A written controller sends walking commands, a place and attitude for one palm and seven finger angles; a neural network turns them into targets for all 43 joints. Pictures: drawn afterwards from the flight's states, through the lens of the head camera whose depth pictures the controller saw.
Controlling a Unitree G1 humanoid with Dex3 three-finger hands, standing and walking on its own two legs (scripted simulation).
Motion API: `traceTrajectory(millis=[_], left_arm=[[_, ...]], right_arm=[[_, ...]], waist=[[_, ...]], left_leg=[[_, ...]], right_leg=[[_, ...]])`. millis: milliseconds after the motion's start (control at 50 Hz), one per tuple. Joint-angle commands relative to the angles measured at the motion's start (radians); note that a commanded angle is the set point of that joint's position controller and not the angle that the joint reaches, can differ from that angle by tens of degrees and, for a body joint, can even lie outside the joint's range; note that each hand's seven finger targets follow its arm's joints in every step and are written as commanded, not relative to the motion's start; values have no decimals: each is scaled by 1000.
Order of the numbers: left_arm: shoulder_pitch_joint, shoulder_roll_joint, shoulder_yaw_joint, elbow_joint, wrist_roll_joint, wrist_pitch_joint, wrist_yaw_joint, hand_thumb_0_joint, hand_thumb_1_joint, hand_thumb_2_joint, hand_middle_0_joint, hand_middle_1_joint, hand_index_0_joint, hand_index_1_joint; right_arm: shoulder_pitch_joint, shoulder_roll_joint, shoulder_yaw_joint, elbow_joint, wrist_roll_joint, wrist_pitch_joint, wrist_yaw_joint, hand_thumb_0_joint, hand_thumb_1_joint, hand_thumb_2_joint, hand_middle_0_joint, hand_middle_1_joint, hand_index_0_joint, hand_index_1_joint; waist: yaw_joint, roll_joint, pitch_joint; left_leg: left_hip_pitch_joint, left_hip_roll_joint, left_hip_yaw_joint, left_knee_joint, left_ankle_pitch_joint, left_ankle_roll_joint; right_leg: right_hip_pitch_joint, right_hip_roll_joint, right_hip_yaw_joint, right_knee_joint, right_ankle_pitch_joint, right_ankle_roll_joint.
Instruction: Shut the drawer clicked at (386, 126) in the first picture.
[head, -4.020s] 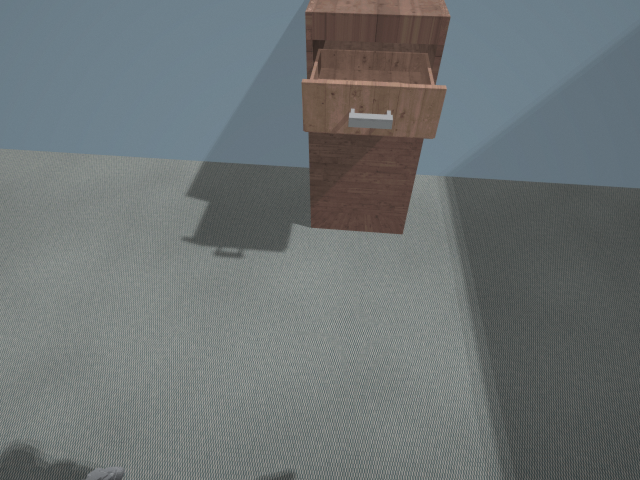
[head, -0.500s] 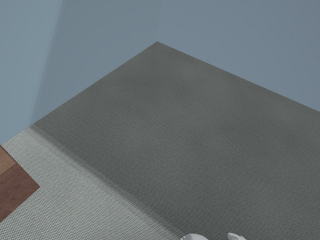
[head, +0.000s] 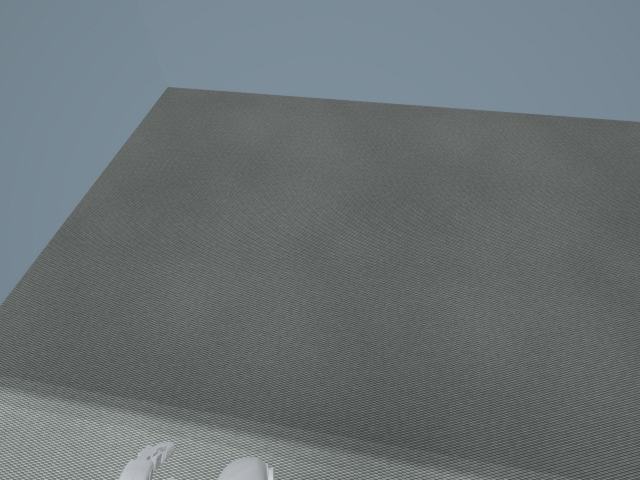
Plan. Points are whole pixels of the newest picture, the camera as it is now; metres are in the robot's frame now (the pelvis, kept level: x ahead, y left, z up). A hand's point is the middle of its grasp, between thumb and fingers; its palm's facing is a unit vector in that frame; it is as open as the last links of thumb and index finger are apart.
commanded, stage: turn to face it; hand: left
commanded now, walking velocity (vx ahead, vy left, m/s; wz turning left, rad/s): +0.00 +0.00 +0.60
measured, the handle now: out of the picture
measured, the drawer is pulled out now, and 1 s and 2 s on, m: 0.28 0.28 0.28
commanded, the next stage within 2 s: none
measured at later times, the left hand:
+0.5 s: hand out of the picture +0.03 +0.23 -0.16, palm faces +0.18 -0.96 -0.23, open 7.4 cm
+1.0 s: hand out of the picture -0.10 +0.23 -0.19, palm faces +0.51 -0.83 -0.23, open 7.4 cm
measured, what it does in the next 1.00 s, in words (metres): steps on the spot, turning left: left foot, then right foot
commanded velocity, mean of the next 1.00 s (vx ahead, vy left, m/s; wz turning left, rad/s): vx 0.00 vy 0.00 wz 0.60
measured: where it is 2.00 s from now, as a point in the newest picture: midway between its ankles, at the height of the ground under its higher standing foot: outside the picture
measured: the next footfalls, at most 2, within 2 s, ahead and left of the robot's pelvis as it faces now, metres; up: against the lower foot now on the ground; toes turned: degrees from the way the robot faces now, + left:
left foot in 0.20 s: +0.07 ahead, +0.14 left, +0.00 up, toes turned +3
right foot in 0.60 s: +0.03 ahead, -0.12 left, +0.00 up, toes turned +11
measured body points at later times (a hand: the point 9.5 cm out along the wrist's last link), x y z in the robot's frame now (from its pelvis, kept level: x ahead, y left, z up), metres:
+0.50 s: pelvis -0.01 +0.02 +0.01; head +0.03 +0.04 +0.46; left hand +0.02 +0.28 -0.14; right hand +0.05 -0.21 -0.14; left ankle +0.03 +0.14 -0.73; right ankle -0.03 -0.13 -0.69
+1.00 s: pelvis -0.04 +0.03 -0.01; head -0.01 +0.07 +0.43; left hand -0.13 +0.27 -0.17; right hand +0.21 -0.15 -0.12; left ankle -0.08 +0.12 -0.74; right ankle -0.01 -0.13 -0.72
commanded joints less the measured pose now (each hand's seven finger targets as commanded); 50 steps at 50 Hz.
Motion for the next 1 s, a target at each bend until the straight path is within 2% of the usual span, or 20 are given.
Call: traceTrajectory(millis=[0, 100, 140, 160, 180, 200, 240, 360, 500, 540, 560, 580, 660, 800, 860, 900, 920, 940, 960, 980], left_arm=[[25, 187, 43, -58, 10, -18, 6, 0, 900, 900, -200, -300, -200, -300], [55, 148, 21, -15, 18, -25, 17, 0, 900, 900, -200, -300, -200, -300], [42, 121, 3, 15, 3, -29, 19, 0, 900, 900, -200, -300, -200, -300], [59, 91, -4, 25, -2, -23, 18, 0, 900, 900, -200, -300, -200, -300], [96, 55, -7, 25, -5, -12, 17, 0, 900, 900, -200, -300, -200, -300], [99, 45, -6, 23, -4, -9, 18, 0, 900, 900, -200, -300, -200, -300], [45, 67, 6, 26, 6, -2, 17, 0, 900, 900, -200, -300, -200, -300], [16, 48, 16, 16, -3, -12, 9, 0, 900, 900, -200, -300, -200, -300], [119, 51, 27, 18, -15, -12, 16, 0, 900, 900, -200, -300, -200, -300], [204, 98, 41, 32, -9, -20, 24, 0, 900, 900, -200, -300, -200, -300], [219, 193, 58, 24, 9, -26, 32, 0, 900, 900, -200, -300, -200, -300], [164, 241, 56, -4, 12, -22, 31, 0, 900, 900, -200, -300, -200, -300], [20, 139, 25, -36, 12, -34, 28, 0, 900, 900, -200, -300, -200, -300], [170, 213, 32, -11, 21, -31, 25, 0, 900, 900, -200, -300, -200, -300], [173, 235, 42, -11, 23, -26, 23, 0, 900, 900, -200, -300, -200, -300], [151, 240, 49, -15, 14, -22, 19, 0, 900, 900, -200, -300, -200, -300], [154, 223, 48, -25, 6, -18, 14, 0, 900, 900, -200, -300, -200, -300], [148, 156, 37, -66, -2, -16, 4, 0, 900, 900, -200, -300, -200, -300], [73, 138, 19, -107, 8, -10, 9, 0, 900, 900, -200, -300, -200, -300], [37, 128, 23, -100, 8, -1, 18, 0, 900, 900, -200, -300, -200, -300]], right_arm=[[20, -58, -13, -79, 2, -27, -5, 0, -900, -900, 200, 300, 200, 300], [22, -11, 14, -45, 12, -47, -4, 0, -900, -900, 200, 300, 200, 300], [84, -2, 25, 5, 14, -59, -4, 0, -900, -900, 200, 300, 200, 300], [92, -30, 25, 15, 16, -66, -2, 0, -900, -900, 200, 300, 200, 300], [74, -89, 17, 6, 7, -71, -1, 0, -900, -900, 200, 300, 200, 300], [35, -135, 9, -12, 0, -62, 1, 0, -900, -900, 200, 300, 200, 300], [17, -127, 6, -10, -3, -63, -12, 0, -900, -900, 200, 300, 200, 300], [51, -144, -23, -11, -1, -54, -16, 0, -900, -900, 200, 300, 200, 300], [3, -172, -55, -52, 0, -32, -3, 0, -900, -900, 200, 300, 200, 300], [-33, -138, -56, -81, 10, -25, 6, 0, -900, -900, 200, 300, 200, 300], [-40, -76, -49, -101, 19, -21, 14, 0, -900, -900, 200, 300, 200, 300], [-73, -67, -48, -129, 6, -25, 14, 0, -900, -900, 200, 300, 200, 300], [-50, -87, -52, -80, 4, -6, 37, 0, -900, -900, 200, 300, 200, 300], [-208, -60, -24, -132, 10, -10, 47, 0, -900, -900, 200, 300, 200, 300], [-206, -66, -19, -146, 15, -20, 48, 0, -900, -900, 200, 300, 200, 300], [-129, -93, -24, -134, 11, -30, 43, 0, -900, -900, 200, 300, 200, 300], [-58, -149, -39, -120, 8, -39, 42, 0, -900, -900, 200, 300, 200, 300], [18, -276, -71, -116, 2, -50, 35, 0, -900, -900, 200, 300, 200, 300], [93, -324, -79, -95, 16, -42, 33, 0, -900, -900, 200, 300, 200, 300], [99, -293, -76, -81, 15, -50, 17, 0, -900, -900, 200, 300, 200, 300]], waist=[[25, -174, -117], [36, -180, -136], [9, -163, -126], [16, -62, -105], [43, 102, -65], [56, 151, -26], [35, 258, 24], [5, 90, -108], [29, 151, -182], [72, 62, -173], [87, -186, -149], [86, -316, -81], [0, -220, -5], [90, -239, -26], [91, -270, -64], [48, -246, -119], [9, -137, -175], [-34, 203, -231], [-61, 218, -228], [-67, 189, -245]], left_leg=[[-27, -32, -19, -67, 48, 2], [121, -74, -15, -362, 40, 43], [299, -84, -19, -626, 226, 52], [343, -43, -95, -704, 292, 68], [260, 79, -263, -764, 351, 126], [137, 162, -363, -818, 291, 183], [100, 160, -461, -923, 283, 235], [338, 105, -374, -784, 584, 274], [262, 37, -442, -741, 498, 241], [61, -42, -401, -670, 281, 164], [-131, -160, -240, -462, 63, 89], [-188, -200, -116, -227, -120, 54], [-130, -107, -94, 87, 35, 41], [-38, -112, 13, -209, -6, 24], [59, -127, 49, -373, -3, 40], [190, -138, 64, -574, 141, 54], [385, -94, 6, -685, 323, 80], [596, 191, -369, -697, 734, 215], [571, 304, -430, -692, 962, 309], [549, 277, -443, -693, 926, 314]], right_leg=[[84, -230, 241, -223, 297, -137], [93, -227, 217, -216, 256, -134], [29, -181, 148, -181, 138, -65], [-19, -147, 118, -118, 43, -18], [-41, -84, 64, -54, -55, 33], [1, -54, 7, -1, -120, 59], [-57, -33, 10, 241, -214, 68], [-175, -42, 29, 354, -221, 85], [32, 5, 12, 44, -117, 79], [261, -62, 45, -217, 5, 58], [354, -299, 270, -346, -111, -14], [208, -495, 399, -374, -86, -105], [53, -333, 109, -259, 213, -79], [170, -363, 13, -175, 445, -87], [196, -374, -19, -109, 526, -69], [188, -352, -85, 14, 520, -14], [71, -331, -122, 178, 432, 38], [-235, -187, -163, 430, -120, 127], [-320, -154, -67, 568, -403, 131], [-351, -157, 12, 632, -360, 128]])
